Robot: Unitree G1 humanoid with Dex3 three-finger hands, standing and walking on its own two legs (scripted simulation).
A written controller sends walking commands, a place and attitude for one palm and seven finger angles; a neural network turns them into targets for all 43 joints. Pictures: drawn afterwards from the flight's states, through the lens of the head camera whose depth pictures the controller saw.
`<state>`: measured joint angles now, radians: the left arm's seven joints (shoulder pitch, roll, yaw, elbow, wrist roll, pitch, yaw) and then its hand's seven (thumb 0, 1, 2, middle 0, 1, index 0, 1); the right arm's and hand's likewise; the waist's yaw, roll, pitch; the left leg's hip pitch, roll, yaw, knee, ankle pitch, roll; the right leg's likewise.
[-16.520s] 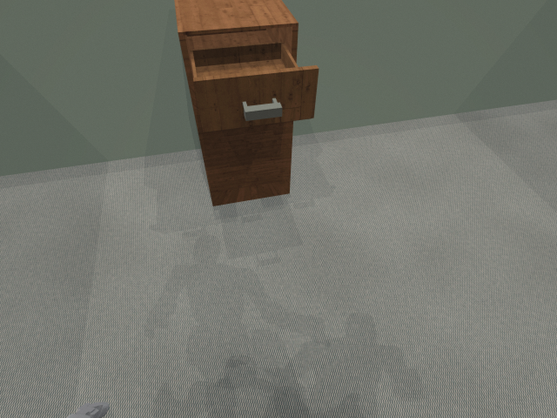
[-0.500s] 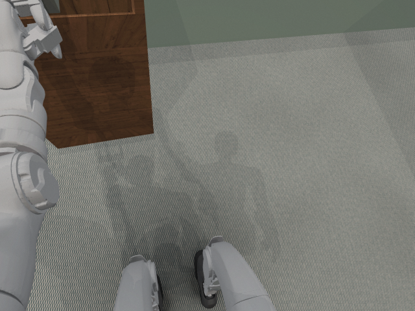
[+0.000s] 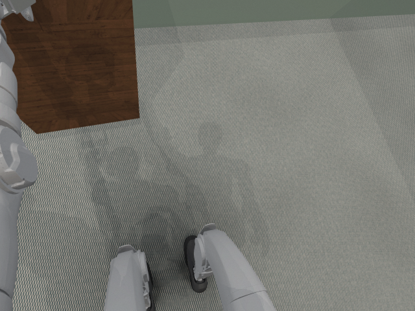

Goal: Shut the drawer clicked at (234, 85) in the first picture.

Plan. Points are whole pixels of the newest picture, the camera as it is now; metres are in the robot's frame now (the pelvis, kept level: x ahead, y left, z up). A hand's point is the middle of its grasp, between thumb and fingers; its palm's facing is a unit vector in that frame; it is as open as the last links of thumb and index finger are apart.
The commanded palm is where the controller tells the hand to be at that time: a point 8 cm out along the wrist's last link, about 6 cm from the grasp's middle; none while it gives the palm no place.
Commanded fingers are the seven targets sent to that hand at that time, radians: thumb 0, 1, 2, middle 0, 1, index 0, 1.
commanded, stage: pull the fist back off the drawer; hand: left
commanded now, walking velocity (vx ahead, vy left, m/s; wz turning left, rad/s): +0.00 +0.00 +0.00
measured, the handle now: out of the picture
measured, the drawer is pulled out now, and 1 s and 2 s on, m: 0.00 0.00 0.00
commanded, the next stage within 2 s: draw the hand back to the body in 0.40 s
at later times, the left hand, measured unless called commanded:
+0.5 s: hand (26, 1) +0.60 +0.17 +0.08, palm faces +0.13 -0.99 -0.02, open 3.3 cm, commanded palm +0.56 +0.19 +0.09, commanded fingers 0.00 0.90 0.90 -1.40 -1.60 -1.40 -1.60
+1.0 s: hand out of the picture +0.44 +0.19 +0.17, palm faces +0.10 -0.99 -0.04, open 3.3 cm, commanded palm +0.40 +0.23 +0.18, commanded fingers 0.00 0.90 0.90 -1.40 -1.60 -1.40 -1.60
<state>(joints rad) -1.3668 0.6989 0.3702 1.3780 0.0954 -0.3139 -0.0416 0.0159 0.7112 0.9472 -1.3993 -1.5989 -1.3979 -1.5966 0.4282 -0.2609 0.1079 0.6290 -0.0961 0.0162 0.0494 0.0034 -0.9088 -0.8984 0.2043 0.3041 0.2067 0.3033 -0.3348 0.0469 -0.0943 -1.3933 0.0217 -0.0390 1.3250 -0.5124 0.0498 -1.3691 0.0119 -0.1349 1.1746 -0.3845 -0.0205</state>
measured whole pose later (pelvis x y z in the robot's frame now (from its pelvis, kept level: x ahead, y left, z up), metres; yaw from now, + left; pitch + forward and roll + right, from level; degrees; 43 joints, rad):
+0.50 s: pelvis +0.05 +0.00 +0.03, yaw +0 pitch +29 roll -4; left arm -0.99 0.47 0.41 1.15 0.00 -0.42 -0.03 0.01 0.90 0.90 -1.40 -1.60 -1.40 -1.60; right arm 0.39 -0.26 0.05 0.60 -0.07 0.06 0.07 0.00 -0.91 -0.90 0.20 0.30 0.21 0.30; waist -0.22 0.04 -0.12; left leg -1.14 0.03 0.01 1.19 -0.56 0.05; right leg -1.16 0.03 -0.08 1.08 -0.44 -0.01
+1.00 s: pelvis +0.08 -0.01 +0.10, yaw +2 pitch +13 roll -2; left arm -0.25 0.26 0.21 0.44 -0.19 -0.29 -0.10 0.01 0.90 0.90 -1.40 -1.60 -1.40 -1.60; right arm 0.29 -0.25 0.01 0.55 0.03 0.04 0.01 0.01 -0.91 -0.90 0.20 0.30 0.20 0.30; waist -0.05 0.05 -0.12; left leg -0.60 0.00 0.02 0.84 -0.47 0.03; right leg -0.63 0.02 -0.06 0.78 -0.38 -0.02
